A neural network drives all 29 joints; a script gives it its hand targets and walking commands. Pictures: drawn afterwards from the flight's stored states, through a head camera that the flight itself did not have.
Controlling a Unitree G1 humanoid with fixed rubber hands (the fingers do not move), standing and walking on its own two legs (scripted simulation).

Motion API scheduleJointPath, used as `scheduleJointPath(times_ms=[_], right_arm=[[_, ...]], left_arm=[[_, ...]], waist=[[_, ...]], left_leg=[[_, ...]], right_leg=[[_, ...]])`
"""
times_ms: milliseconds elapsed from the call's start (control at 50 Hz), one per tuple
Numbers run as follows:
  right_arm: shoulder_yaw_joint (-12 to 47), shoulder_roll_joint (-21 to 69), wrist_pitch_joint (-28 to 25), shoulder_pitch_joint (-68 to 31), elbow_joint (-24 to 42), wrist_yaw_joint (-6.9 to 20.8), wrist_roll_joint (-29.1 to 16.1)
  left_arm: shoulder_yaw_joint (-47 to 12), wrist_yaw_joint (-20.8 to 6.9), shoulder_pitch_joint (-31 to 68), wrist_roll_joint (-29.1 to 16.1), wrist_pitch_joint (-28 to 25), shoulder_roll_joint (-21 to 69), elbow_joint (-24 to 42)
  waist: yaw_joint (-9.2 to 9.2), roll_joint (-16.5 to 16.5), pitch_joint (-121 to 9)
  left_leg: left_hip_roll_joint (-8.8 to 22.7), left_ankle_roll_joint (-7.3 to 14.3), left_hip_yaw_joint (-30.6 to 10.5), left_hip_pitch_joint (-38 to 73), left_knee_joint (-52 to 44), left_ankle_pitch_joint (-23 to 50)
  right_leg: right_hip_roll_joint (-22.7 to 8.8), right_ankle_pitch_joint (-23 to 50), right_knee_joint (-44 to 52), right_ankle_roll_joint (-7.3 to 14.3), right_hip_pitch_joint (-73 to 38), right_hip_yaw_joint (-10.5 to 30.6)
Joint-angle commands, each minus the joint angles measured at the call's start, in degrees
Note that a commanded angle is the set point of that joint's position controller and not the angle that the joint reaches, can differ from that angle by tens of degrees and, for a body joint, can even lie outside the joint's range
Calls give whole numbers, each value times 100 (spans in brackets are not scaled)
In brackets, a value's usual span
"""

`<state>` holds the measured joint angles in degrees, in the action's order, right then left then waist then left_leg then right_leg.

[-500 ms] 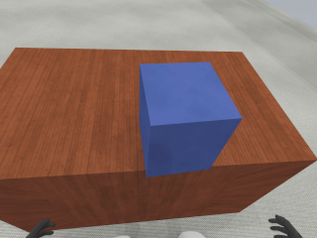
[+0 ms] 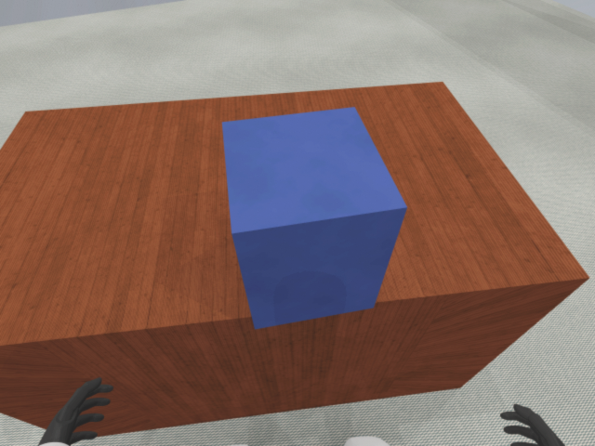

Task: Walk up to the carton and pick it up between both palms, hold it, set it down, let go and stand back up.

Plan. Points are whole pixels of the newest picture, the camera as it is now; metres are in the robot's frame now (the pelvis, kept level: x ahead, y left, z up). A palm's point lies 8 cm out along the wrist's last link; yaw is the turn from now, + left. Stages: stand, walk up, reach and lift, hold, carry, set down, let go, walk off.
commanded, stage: walk up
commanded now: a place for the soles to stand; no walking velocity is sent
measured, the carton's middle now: (303, 221) +0.42 +0.00 +0.05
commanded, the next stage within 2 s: stand in 0.62 s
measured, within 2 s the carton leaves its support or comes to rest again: neither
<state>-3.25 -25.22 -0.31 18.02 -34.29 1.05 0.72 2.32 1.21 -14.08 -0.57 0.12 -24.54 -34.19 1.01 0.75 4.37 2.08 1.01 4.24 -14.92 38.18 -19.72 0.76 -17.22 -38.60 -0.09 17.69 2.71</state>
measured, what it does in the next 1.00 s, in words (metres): stands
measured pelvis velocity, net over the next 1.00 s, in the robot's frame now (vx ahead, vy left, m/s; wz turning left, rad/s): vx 0.00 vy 0.00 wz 0.00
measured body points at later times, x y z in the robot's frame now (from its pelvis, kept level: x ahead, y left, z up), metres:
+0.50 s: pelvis +0.00 +0.00 +0.00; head +0.01 -0.01 +0.45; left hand +0.16 +0.32 -0.06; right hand +0.11 -0.32 -0.08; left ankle +0.01 +0.12 -0.72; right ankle +0.04 -0.12 -0.72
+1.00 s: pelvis +0.00 +0.00 +0.00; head +0.01 -0.01 +0.45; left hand +0.16 +0.31 -0.07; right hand +0.13 -0.32 -0.08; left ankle +0.01 +0.12 -0.72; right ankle +0.04 -0.12 -0.72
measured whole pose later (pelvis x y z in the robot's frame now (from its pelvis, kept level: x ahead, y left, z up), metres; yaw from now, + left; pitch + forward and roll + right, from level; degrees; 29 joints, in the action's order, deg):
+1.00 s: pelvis +0.00 +0.00 +0.00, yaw +0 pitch -3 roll +0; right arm -7.3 -23.8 -13.6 14.6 -42.5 4.3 4.5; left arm 2.3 1.3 -8.1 4.1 14.7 -21.0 -34.2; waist 1.0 1.7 4.4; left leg 2.1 0.4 4.2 -14.9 37.5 -19.3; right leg 0.8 -16.7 -37.5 -0.2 17.5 2.7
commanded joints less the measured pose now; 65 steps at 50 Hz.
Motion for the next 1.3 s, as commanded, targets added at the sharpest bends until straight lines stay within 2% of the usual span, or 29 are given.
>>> scheduleJointPath(times_ms=[0,60,120,140,160,220,320,400,520,560,640,740,760,800,820,840,860,880,920,980,1020,1120,1140,1280], right_arm=[[-164,-1078,-163,-600,-19,-6,-175],[-150,-1058,-167,-610,-29,-1,-190],[-156,-1077,-149,-627,-16,-6,-182],[-152,-1063,-151,-662,3,-8,-187],[-156,-1070,-150,-630,-23,-9,-188],[-154,-1039,-129,-637,-34,-8,-191],[-159,-1060,-131,-662,-42,-4,-174],[-158,-1046,-125,-642,-33,0,-186],[-170,-1047,-131,-724,-15,10,-169],[-164,-1012,-128,-694,-33,14,-181],[-169,-1017,-142,-687,-30,21,-177],[-179,-1058,-148,-713,-20,19,-173],[-167,-1047,-153,-699,-35,20,-172],[-169,-1045,-160,-682,-23,19,-168],[-723,-212,-1294,-1292,-1217,157,765],[-816,-594,-1432,-1293,-1201,318,696],[-867,-673,-1433,-1240,-1319,387,678],[-949,-784,-1492,-1163,-1355,399,708],[-895,-776,-1587,-1097,-1250,348,643],[-809,-580,-1630,-976,-875,253,600],[-687,-355,-1655,-915,-518,222,513],[-530,-44,-1789,-753,83,216,256],[-559,-70,-1823,-700,138,220,218],[-581,-125,-2067,-566,504,325,-167]], left_arm=[[148,-76,683,-59,-164,-1163,16],[139,-71,708,-47,-175,-1159,29],[140,-61,683,-63,-162,-1176,12],[149,-58,675,-49,-160,-1195,18],[142,-59,657,-58,-161,-1167,5],[148,-59,680,-40,-162,-1157,-6],[129,-61,688,-46,-138,-1144,-5],[136,-72,768,-47,-138,-1188,17],[123,-87,761,-48,-146,-1113,38],[141,-88,773,-39,-143,-1148,57],[122,-92,806,-51,-148,-1124,59],[132,-97,782,-41,-160,-1143,44],[135,-89,803,-49,-160,-1163,36],[131,-90,753,-39,-165,-1124,55],[79,88,1897,348,1063,-229,194],[62,158,1818,451,1327,-134,331],[200,169,1644,530,1442,-85,355],[348,143,1407,619,1525,-72,504],[411,122,1387,593,1577,-199,853],[469,135,1458,450,1571,-332,1141],[440,160,1435,311,1414,-329,1364],[426,224,1229,2,1064,-240,1723],[426,233,1104,-40,1008,-163,1764],[425,353,559,-261,590,197,1920]], waist=[[-52,-168,-341],[-30,-272,-479],[-36,-138,-565],[-49,-237,-537],[-49,-182,-626],[-47,-299,-595],[-51,-172,-550],[-12,-293,-502],[-27,-210,-460],[-17,-289,-454],[19,-240,-473],[-14,-228,-520],[0,-305,-498],[-22,-237,-533],[190,256,301],[218,640,314],[191,770,157],[108,638,50],[58,408,-7],[90,-178,-151],[33,-494,-329],[-92,-681,-587],[-79,-667,-638],[-345,-488,-1039]], left_leg=[[772,82,-1000,97,-1508,24],[760,60,-925,244,-1392,446],[798,81,-934,273,-1395,538],[824,103,-937,223,-1368,570],[800,77,-898,297,-1346,682],[793,39,-869,325,-1335,686],[798,62,-893,244,-1380,513],[824,35,-906,215,-1398,488],[817,63,-934,177,-1486,231],[814,53,-938,119,-1493,108],[805,53,-951,219,-1492,159],[830,43,-927,189,-1495,254],[833,45,-959,169,-1492,242],[830,47,-950,200,-1525,204],[308,133,22,-1305,-1468,-908],[608,350,19,-2296,-1697,-1596],[718,452,47,-2867,-1849,-1880],[684,498,91,-2926,-1770,-1823],[598,401,90,-2410,-1702,-1473],[327,219,85,-1158,-1426,-670],[165,167,65,-501,-1304,-222],[-52,79,42,478,-1278,558],[-69,51,33,644,-1335,690],[-110,-75,19,887,-1556,1464]], right_leg=[[-643,684,1134,279,-177,869],[-671,1108,1077,278,-278,844],[-626,1228,987,245,-321,762],[-620,1259,994,245,-351,757],[-645,1271,998,257,-373,790],[-676,1259,1062,255,-345,797],[-660,1098,1099,244,-321,802],[-664,1063,1148,226,-305,794],[-630,814,1188,217,-194,812],[-645,658,1246,221,-247,832],[-646,685,1243,221,-177,852],[-635,785,1238,207,-268,824],[-642,769,1225,218,-238,848],[-640,684,1236,223,-241,859],[239,-46,472,282,-646,-701],[398,302,-134,287,-1612,-807],[456,620,-434,220,-2304,-793],[473,774,-565,151,-2527,-753],[465,841,-315,102,-2412,-696],[338,735,382,95,-1527,-652],[242,733,744,95,-1099,-584],[78,849,1351,119,-568,-448],[86,931,1424,112,-609,-463],[166,1423,1596,142,-988,-450]])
